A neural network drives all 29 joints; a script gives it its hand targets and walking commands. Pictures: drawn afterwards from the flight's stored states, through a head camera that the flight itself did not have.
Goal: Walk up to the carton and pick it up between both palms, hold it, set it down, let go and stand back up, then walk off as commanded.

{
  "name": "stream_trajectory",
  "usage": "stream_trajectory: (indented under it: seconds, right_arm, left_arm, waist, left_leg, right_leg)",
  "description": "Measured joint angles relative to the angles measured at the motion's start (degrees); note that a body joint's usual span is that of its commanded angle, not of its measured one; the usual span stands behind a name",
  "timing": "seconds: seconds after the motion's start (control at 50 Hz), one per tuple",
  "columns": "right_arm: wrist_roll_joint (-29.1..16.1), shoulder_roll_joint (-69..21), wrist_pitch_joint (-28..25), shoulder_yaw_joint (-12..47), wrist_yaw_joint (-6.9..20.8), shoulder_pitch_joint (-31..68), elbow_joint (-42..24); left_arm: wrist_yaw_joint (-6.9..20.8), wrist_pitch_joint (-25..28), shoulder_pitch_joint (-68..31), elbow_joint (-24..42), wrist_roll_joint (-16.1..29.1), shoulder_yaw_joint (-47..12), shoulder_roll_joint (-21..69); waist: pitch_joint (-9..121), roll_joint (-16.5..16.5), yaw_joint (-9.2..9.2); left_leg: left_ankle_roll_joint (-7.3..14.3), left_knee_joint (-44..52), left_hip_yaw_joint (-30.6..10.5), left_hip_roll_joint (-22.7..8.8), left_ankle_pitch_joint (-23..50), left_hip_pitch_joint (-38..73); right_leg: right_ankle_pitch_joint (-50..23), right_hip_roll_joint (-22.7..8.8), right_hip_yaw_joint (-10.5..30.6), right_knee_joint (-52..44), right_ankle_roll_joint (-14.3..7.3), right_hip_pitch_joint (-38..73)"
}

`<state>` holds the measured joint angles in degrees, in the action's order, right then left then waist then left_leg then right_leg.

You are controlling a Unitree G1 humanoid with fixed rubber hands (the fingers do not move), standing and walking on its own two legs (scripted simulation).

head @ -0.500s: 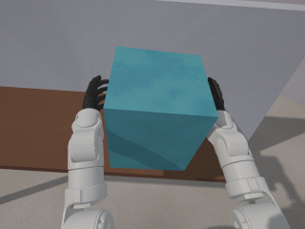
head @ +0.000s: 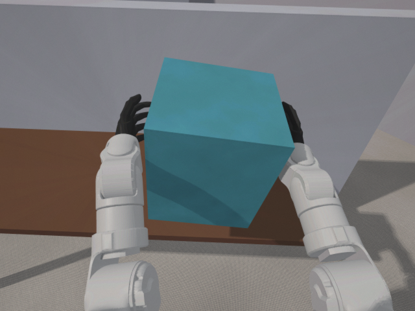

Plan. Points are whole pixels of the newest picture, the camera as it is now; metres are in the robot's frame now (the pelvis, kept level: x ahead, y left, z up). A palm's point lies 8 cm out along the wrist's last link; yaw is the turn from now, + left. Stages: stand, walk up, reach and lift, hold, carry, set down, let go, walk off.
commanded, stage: hold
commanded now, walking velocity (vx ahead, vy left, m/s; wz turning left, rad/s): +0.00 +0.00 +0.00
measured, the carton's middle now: (208, 148) +0.38 +0.00 +0.15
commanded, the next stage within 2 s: none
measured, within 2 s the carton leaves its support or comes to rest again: neither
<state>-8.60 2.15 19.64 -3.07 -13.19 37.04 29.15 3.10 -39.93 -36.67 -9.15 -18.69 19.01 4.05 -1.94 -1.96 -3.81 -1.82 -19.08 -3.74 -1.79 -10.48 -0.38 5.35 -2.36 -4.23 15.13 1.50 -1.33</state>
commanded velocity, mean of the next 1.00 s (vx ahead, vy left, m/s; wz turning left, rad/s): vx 0.00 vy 0.00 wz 0.00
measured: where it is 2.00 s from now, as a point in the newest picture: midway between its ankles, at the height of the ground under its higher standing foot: outside the picture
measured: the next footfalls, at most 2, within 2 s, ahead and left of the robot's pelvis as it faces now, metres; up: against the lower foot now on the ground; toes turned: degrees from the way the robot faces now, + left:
none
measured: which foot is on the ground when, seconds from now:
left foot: down 0.00-1.00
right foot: down 0.00-1.00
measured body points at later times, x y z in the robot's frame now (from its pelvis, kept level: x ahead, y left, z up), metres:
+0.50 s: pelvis +0.02 +0.01 +0.00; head -0.02 +0.02 +0.45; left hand +0.38 +0.15 +0.19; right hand +0.38 -0.16 +0.17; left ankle +0.01 +0.14 -0.75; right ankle +0.04 -0.14 -0.75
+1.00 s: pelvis +0.00 +0.00 +0.00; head -0.04 +0.03 +0.45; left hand +0.37 +0.17 +0.19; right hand +0.38 -0.14 +0.18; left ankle +0.01 +0.14 -0.75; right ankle +0.04 -0.14 -0.75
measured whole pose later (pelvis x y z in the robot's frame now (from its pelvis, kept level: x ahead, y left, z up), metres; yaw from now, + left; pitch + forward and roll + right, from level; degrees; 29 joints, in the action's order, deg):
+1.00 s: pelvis +0.00 +0.00 +0.00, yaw +1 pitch -9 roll -1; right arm -8.3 1.0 19.9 -3.2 -12.9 36.8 27.6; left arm 3.4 -42.8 -35.7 -4.9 -19.2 17.8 3.1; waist -3.1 -3.8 -3.7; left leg -2.3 -20.0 -4.6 -1.8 -10.8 -0.4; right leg 5.6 -2.3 -5.0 15.5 1.2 -0.8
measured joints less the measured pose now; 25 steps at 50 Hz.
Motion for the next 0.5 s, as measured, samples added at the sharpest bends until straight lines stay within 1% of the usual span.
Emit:
stream_trajectory:
  seconds: [0.08, 0.14, 0.24, 0.36, 0.44, 0.5]
  right_arm:
    - [0.10, -0.45, -0.11, -0.17, -0.07, 0.75, -0.01]
    - [-0.41, -0.85, -0.60, -0.13, -0.19, 0.56, -0.55]
    - [-1.17, -0.81, -0.82, 0.48, 0.16, 0.17, 0.28]
    - [-2.02, -0.72, -0.89, 1.03, -0.10, -3.06, -2.68]
    - [-4.25, 1.02, -0.70, 3.05, -1.17, -6.30, -8.38]
    - [-5.37, 1.88, -0.15, 3.69, -1.77, -7.50, -11.69]
  left_arm:
    - [0.28, -0.08, -0.02, 0.64, 0.32, 0.09, -0.61]
    - [0.28, -0.13, 0.98, 2.23, 0.53, -0.62, -1.07]
    - [0.38, -1.64, 2.19, 3.87, -0.62, -1.52, -1.10]
    - [-0.26, -2.34, 4.25, 6.03, 0.37, -3.16, -0.82]
    - [-1.42, -2.43, 6.56, 9.90, 1.79, -5.82, -0.76]
    - [-2.00, -1.85, 8.04, 12.18, 2.43, -6.33, -0.04]
  waist:
    - [-0.12, -1.22, 0.27]
    - [-0.11, -1.95, 0.11]
    - [-1.24, -2.58, -0.23]
    - [-2.16, -1.71, -1.05]
    - [-2.09, -0.27, -1.26]
    - [-1.75, 0.93, -1.40]
  left_leg:
    - [-0.13, -0.12, -0.42, -0.14, -0.11, -0.11]
    - [-0.39, -0.44, -0.77, -0.28, -0.50, 0.00]
    - [-0.58, -1.06, -1.04, -0.34, -1.31, 1.02]
    - [-0.42, -1.93, -1.21, -0.20, -2.15, 0.92]
    - [-0.30, -2.58, -0.89, -0.33, -2.69, 0.39]
    - [-0.18, -2.67, -0.47, -0.46, -3.03, 0.76]
  right_leg:
    - [0.00, 0.15, -0.43, -0.40, -0.08, 0.31]
    - [0.03, 0.30, -0.79, -0.92, -0.12, 0.94]
    - [0.48, 0.38, -1.09, -1.17, -0.08, 2.49]
    - [0.91, 0.26, -1.27, -1.19, 0.22, 2.87]
    - [1.01, 0.41, -0.94, -1.20, 0.41, 2.49]
    - [1.09, 0.53, -0.54, -1.24, 0.49, 2.72]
